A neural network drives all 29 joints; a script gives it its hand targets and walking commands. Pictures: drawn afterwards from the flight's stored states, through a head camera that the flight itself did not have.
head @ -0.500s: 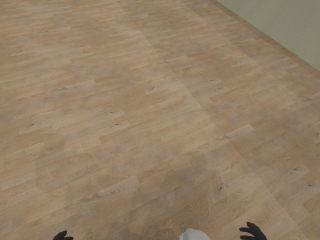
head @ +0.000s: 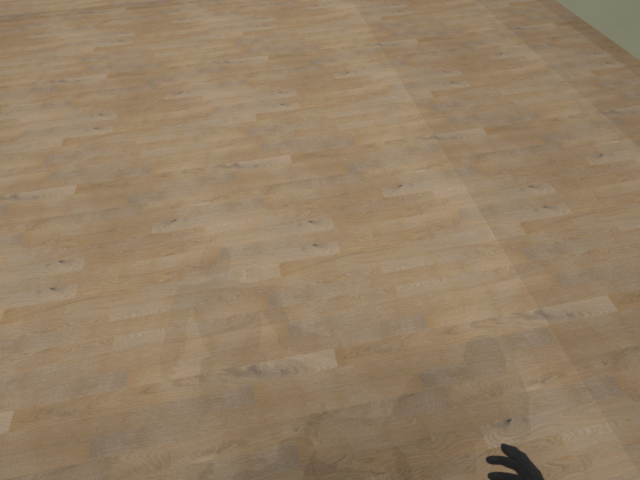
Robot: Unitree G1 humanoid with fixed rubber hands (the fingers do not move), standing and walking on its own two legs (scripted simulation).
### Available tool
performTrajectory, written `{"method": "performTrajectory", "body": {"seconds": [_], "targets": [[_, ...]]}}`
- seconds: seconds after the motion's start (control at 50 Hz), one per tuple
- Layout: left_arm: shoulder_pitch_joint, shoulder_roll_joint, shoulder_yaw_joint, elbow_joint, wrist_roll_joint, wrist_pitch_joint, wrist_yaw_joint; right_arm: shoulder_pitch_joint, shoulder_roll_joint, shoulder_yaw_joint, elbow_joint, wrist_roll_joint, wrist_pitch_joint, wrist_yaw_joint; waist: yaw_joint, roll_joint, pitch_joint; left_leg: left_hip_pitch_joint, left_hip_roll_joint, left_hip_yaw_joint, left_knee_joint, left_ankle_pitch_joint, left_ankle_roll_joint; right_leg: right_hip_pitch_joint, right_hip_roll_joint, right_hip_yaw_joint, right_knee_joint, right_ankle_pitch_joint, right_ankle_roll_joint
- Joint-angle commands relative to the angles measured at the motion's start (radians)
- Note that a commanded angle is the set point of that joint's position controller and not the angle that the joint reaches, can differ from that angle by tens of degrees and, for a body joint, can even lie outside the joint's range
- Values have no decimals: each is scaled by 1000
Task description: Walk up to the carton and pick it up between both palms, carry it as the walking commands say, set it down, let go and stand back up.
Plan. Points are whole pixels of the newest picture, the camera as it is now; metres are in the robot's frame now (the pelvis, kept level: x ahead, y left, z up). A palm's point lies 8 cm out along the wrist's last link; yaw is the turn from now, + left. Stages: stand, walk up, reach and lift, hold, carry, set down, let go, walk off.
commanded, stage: walk up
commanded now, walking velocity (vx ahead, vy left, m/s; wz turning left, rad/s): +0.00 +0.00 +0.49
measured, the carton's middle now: out of the picture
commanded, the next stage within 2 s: none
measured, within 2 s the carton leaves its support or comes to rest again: neither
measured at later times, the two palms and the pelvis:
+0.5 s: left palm out of the picture +0.06 +0.29 -0.11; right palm (511, 478) +0.15 -0.24 -0.13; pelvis +0.00 +0.00 -0.01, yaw +14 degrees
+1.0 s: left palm out of the picture -0.12 +0.29 -0.14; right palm (433, 429) +0.20 -0.14 -0.10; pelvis -0.04 +0.02 -0.01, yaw +31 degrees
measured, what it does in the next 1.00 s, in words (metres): steps on the spot, turning left: left foot, then right foot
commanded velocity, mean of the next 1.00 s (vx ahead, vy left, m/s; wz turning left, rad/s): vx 0.00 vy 0.00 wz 0.49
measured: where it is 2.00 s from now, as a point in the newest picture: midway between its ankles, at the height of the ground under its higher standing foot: outside the picture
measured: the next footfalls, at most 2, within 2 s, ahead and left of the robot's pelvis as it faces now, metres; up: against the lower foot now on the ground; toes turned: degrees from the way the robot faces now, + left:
left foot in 0.08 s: +0.02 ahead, +0.14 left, +0.00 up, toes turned +6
right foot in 0.48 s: +0.08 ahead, -0.09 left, +0.00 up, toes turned +9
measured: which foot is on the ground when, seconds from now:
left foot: up 0.00-0.06, down 0.08-0.50, up 0.52-0.88, down 0.90-1.00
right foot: down 0.00-0.08, up 0.10-0.46, down 0.48-0.90, up 0.92-1.00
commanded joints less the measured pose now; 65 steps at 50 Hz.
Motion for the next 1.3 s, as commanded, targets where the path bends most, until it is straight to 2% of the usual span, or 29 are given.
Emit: {"method": "performTrajectory", "body": {"seconds": [0.0, 0.04, 0.06, 0.08, 0.1, 0.12, 0.14, 0.2, 0.26, 0.38, 0.44, 0.46, 0.48, 0.5, 0.52, 0.54, 0.58, 0.62, 0.74, 0.8, 0.84, 0.86, 0.88, 0.9, 0.92, 0.98, 1.02, 1.18, 1.28], "targets": [[20, 195, 52, -30, 2, -1, -1, -47, -51, -7, -88, 2, -23, 0, 29, -237, -93, -2, -19, 55, -126, 8, 13, 102, -235, 146, -103, 434, -111], [4, 177, 45, -26, -6, -1, -4, 14, -61, -19, -64, 3, -37, -6, -10, -177, -125, 168, -15, 41, -301, 180, 30, 12, -209, 81, 23, 363, -59], [20, 143, 36, -24, -13, -1, -6, 70, -89, -34, -40, 0, -47, -12, -34, -93, -152, 293, 34, -18, -399, 282, 47, -79, -162, 35, 135, 257, -16], [29, 70, 25, -44, -13, 5, -10, 125, -182, -54, -39, -14, -59, -16, -46, 156, -148, 417, 258, -323, -471, 515, 107, -318, -38, 0, 367, -192, 36], [-31, 67, 14, -92, -12, 18, 0, 169, -273, -72, -39, -20, -58, -27, -64, 317, -118, 377, 432, -531, -435, 846, 238, -452, 66, 80, 516, -385, 81], [-55, 81, 11, -86, -16, 28, 3, 147, -222, -64, -31, -12, -56, -32, -50, 218, -127, 316, 361, -418, -417, 830, 257, -397, 23, 170, 555, -302, 76], [-60, 100, 13, -67, -21, 29, -6, 51, -177, -47, -34, -13, -51, -42, -35, 167, -98, 280, 279, -327, -424, 729, 237, -374, 13, 192, 526, -240, 63], [-34, 113, 21, -34, -12, 29, -7, -30, -149, -35, -21, -12, -53, -45, -17, 151, -107, 272, 203, -228, -415, 788, 218, -324, 37, 171, 529, -148, 56], [-66, 94, 19, -46, -13, 32, -6, -6, -147, -34, -6, -14, -53, -42, -25, 128, -115, 253, 209, -257, -415, 735, 230, -297, 53, 167, 476, -138, 55], [-84, 78, 6, -76, -27, 28, 3, 0, -165, -31, 3, -24, -38, -40, -31, 163, -98, 163, 192, -336, -396, 646, 216, -167, 104, 138, 229, -132, 36], [6, 85, 7, -57, -33, 12, 9, -19, -171, -30, 2, -17, -32, -41, 16, 126, -124, 95, 143, -343, -339, 576, 152, 41, 109, 119, -44, 20, 25], [50, 122, 19, -49, -21, 2, 9, -10, -146, -24, 2, -12, -34, -41, 27, 59, -146, 13, 90, -327, -282, 428, 109, 159, 30, 194, -106, 69, 17], [100, 208, 40, -34, -6, -3, 11, -20, -86, -10, -17, -8, -38, -38, 48, -160, -132, -158, -36, -204, -102, 204, 61, 239, -177, 407, -194, 72, -29], [69, 277, 39, -44, -6, 8, 10, -18, -69, -10, -42, -30, -31, -41, 61, -293, -112, -213, -90, -97, 109, -168, 39, 142, -377, 572, -239, 192, -156], [34, 247, 31, -44, 1, 10, 7, -20, -91, -18, -28, -40, -21, -39, 24, -178, -91, -187, -19, -102, 248, -170, 36, 63, -374, 505, -225, 239, -161], [-12, 207, 20, -54, 2, 4, 6, -4, -94, -26, -19, -36, -17, -32, -2, -145, -79, -168, -9, -104, 321, -119, 37, 13, -316, 418, -219, 240, -152], [-79, 156, 13, -74, -1, -4, 8, 41, -85, -32, -9, -22, -10, -11, -29, -166, -69, -141, -1, -77, 401, -4, 13, -16, -211, 266, -214, 221, -132], [-68, 139, 15, -81, -1, -6, 9, 37, -73, -27, -12, -13, -8, -3, -22, -184, -70, -129, -2, -38, 347, 29, -4, 0, -167, 177, -193, 241, -115], [53, 180, 40, -47, 12, -9, 6, -49, -37, -6, -61, -7, -13, 2, 31, -229, -77, -81, -4, 42, 19, -23, 5, 92, -221, 151, -152, 325, -111], [49, 185, 45, -33, 12, -4, 1, -44, -37, -6, -65, -5, -22, 0, 28, -242, -102, -26, -14, 75, -82, -20, 15, 90, -248, 146, -130, 352, -120], [30, 178, 40, -26, 5, -2, -4, 9, -38, -10, -43, -3, -32, -3, -1, -207, -130, 91, -16, 104, -240, 93, 33, 55, -228, 97, -65, 339, -92], [32, 158, 34, -24, -1, -2, -8, 57, -58, -23, -17, -3, -41, -7, -22, -158, -148, 186, 2, 83, -326, 156, 52, 6, -194, 65, 1, 286, -59], [30, 116, 26, -26, -7, -1, -13, 103, -109, -41, -2, -10, -50, -9, -48, -36, -147, 289, 96, -45, -433, 213, 84, -114, -129, 22, 148, 127, -12], [-8, 50, 9, -73, -16, 2, -12, 135, -230, -68, -11, -33, -54, -16, -68, 259, -118, 372, 363, -432, -471, 568, 187, -401, 44, -5, 360, -281, 58], [-76, 68, 6, -95, -16, 15, -1, 177, -238, -74, 4, -24, -46, -34, -95, 245, -100, 310, 410, -425, -446, 730, 261, -410, 55, 113, 505, -351, 70], [-16, 93, 13, -26, -28, 19, -8, -3, -133, -61, -23, -5, -45, -44, -9, 166, -74, 245, 240, -231, -460, 663, 193, -344, 27, 178, 536, -147, 64], [-11, 95, 16, -13, -25, 26, -13, -10, -119, -62, -29, -1, -51, -42, -1, 154, -93, 229, 206, -203, -464, 678, 190, -298, 43, 171, 544, -93, 67], [-134, 54, 0, -47, -29, 24, -9, 79, -123, -72, -12, -14, -50, -44, -35, 144, -83, 220, 203, -305, -458, 570, 222, -261, 72, 164, 315, -139, 60], [-104, 49, 1, -52, -37, 0, 7, 67, -141, -79, 20, -15, -40, -46, -22, 143, -117, 213, 200, -391, -412, 662, 204, -141, 107, 149, 111, -139, 47]]}}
